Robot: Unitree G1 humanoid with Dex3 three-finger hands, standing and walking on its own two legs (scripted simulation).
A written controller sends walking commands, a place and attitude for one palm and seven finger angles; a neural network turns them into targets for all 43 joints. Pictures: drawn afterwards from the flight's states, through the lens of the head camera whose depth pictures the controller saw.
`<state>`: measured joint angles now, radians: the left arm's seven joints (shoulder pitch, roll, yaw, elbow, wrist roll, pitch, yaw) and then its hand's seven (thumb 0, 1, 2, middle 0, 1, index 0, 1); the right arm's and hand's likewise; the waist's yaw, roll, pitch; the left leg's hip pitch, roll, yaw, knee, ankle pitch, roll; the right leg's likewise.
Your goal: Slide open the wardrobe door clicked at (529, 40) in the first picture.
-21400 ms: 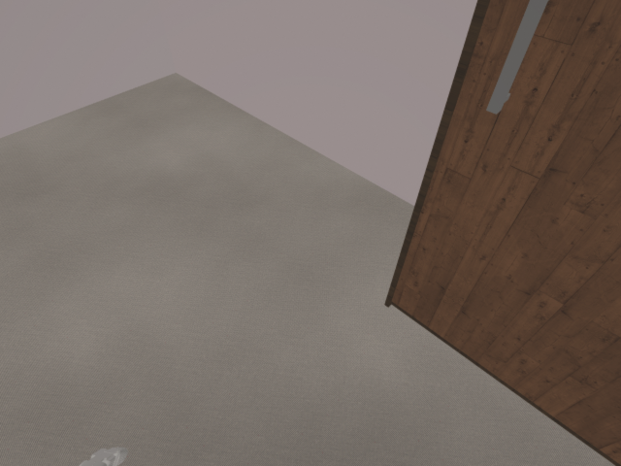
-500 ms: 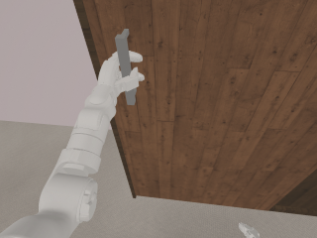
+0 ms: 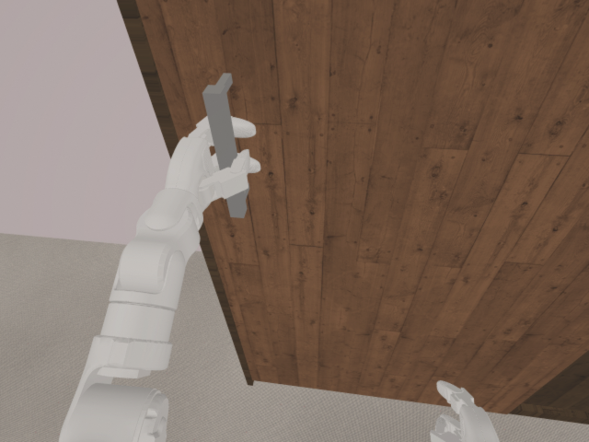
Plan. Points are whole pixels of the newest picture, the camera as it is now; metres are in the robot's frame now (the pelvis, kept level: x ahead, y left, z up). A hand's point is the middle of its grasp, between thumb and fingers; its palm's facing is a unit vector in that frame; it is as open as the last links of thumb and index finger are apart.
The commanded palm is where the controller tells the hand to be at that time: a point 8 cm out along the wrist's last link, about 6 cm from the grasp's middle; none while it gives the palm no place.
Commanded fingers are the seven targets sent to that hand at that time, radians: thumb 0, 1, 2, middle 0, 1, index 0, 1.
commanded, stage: tug the door sideways, standing still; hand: left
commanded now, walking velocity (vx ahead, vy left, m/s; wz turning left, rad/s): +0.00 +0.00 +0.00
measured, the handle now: (232, 151) +0.43 +0.11 +0.21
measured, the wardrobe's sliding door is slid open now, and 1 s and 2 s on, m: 0.00 0.01 0.11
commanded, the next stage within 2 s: step sideways, sliding the door along in 0.80 s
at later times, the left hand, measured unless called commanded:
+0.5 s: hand (245, 174) +0.38 +0.09 +0.20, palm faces -0.01 -1.00 -0.06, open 5.6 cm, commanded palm +0.36 +0.09 +0.21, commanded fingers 0.00 0.90 0.90 -0.45 -1.40 -0.45 -1.40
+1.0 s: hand (249, 176) +0.38 +0.08 +0.20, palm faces -0.05 -0.99 -0.13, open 5.8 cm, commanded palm +0.37 +0.12 +0.21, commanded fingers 0.00 0.90 0.90 -0.45 -1.40 -0.45 -1.40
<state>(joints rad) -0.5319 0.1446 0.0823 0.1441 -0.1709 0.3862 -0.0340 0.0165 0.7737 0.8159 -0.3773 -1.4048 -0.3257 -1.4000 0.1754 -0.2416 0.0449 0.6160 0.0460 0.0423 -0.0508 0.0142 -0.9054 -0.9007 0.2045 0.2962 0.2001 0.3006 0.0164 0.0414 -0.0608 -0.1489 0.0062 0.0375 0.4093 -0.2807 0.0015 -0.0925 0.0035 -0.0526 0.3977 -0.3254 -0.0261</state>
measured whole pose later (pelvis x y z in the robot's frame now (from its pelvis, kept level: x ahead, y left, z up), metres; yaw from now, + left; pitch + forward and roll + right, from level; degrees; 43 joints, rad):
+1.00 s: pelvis -0.05 +0.01 -0.01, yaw +1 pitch +1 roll +0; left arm -0.83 0.16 -0.01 0.63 -0.13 0.08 0.06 0.00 0.75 0.82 -0.42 -1.40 -0.29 -1.40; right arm 0.20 -0.21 0.04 0.73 0.03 -0.06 -0.06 0.01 -0.91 -0.90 0.21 0.30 0.20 0.30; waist 0.00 0.05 -0.01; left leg -0.28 -0.01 0.02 0.51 -0.25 0.02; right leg -0.23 -0.01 -0.04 0.52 -0.31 0.00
